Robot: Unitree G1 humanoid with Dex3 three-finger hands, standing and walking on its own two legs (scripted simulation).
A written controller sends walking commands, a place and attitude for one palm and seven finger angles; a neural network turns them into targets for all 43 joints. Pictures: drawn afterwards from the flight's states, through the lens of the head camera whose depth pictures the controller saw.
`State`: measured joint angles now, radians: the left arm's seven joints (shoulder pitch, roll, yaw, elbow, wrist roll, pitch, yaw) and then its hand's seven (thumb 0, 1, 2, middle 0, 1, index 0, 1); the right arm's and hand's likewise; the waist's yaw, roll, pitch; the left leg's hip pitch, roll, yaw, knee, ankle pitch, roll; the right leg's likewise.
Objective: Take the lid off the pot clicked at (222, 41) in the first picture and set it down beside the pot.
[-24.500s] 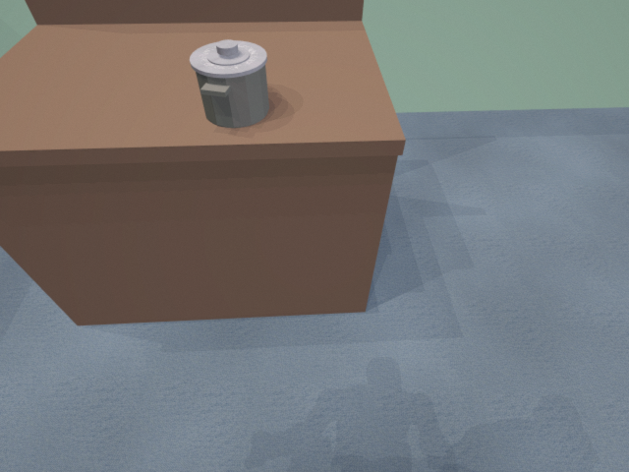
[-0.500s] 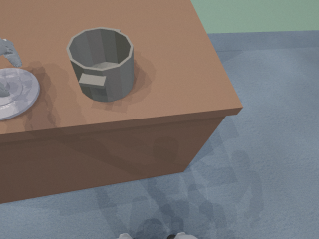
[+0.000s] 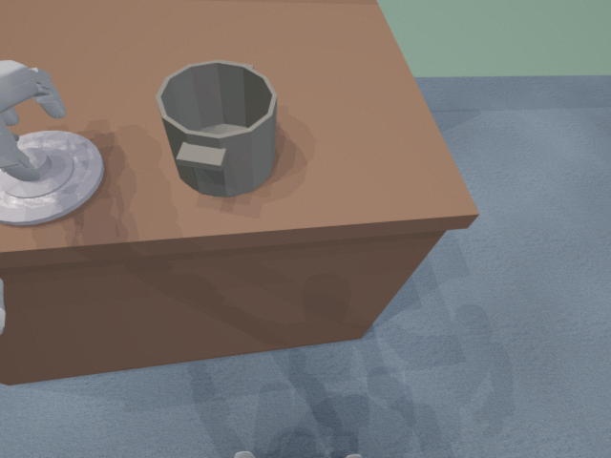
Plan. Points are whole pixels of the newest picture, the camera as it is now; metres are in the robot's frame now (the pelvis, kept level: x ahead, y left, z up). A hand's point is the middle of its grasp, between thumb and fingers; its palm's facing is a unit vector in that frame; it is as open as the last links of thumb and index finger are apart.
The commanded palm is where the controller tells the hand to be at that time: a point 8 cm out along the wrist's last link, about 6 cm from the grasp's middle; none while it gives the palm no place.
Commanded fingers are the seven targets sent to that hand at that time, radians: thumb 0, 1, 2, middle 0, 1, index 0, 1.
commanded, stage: raise the empty hand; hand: left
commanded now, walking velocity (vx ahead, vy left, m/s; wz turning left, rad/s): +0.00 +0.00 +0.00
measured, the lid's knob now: (30, 163) +0.49 +0.34 +0.06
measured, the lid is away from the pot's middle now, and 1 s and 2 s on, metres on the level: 0.25 0.25 0.25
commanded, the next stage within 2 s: draw the hand back to the body in 1.10 s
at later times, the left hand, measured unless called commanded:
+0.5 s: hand out of the picture +0.48 +0.33 +0.17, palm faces -0.38 -0.11 -0.92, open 11.0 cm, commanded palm +0.51 +0.32 +0.24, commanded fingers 0.00 -0.02 0.66 -0.35 -0.85 -0.35 -0.85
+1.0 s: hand out of the picture +0.47 +0.34 +0.22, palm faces -0.36 -0.14 -0.92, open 11.0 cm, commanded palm +0.50 +0.33 +0.29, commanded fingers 0.00 -0.02 0.66 -0.35 -0.85 -0.35 -0.85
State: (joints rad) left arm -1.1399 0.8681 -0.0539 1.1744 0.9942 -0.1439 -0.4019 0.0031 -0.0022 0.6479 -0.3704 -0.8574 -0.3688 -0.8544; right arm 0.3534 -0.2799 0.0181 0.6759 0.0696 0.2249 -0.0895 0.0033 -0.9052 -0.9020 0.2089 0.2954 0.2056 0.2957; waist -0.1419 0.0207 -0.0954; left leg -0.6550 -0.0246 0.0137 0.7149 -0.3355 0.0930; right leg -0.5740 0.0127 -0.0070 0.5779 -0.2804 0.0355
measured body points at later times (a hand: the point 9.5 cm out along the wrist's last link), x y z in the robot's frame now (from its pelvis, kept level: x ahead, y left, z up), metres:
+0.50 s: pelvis +0.00 +0.00 +0.01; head +0.08 +0.02 +0.45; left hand +0.50 +0.33 +0.22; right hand -0.02 -0.28 -0.11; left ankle +0.00 +0.05 -0.72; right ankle -0.01 -0.16 -0.72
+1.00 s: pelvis +0.01 +0.00 +0.01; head +0.07 +0.02 +0.46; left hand +0.48 +0.35 +0.27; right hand +0.01 -0.29 -0.10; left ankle +0.00 +0.05 -0.72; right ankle -0.01 -0.16 -0.72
